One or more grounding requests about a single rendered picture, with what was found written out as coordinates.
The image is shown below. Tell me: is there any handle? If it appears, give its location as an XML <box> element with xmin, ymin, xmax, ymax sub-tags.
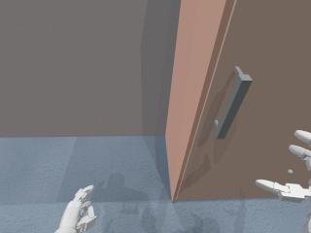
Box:
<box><xmin>214</xmin><ymin>66</ymin><xmax>253</xmax><ymax>140</ymax></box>

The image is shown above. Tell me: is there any wardrobe door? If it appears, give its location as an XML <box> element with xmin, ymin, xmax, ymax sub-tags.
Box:
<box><xmin>176</xmin><ymin>0</ymin><xmax>311</xmax><ymax>200</ymax></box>

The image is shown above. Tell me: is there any robot left hand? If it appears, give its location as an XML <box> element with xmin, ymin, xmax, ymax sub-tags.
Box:
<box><xmin>58</xmin><ymin>185</ymin><xmax>97</xmax><ymax>233</ymax></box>

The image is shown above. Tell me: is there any robot right hand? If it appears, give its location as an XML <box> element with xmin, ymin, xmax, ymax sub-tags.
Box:
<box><xmin>255</xmin><ymin>130</ymin><xmax>311</xmax><ymax>204</ymax></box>

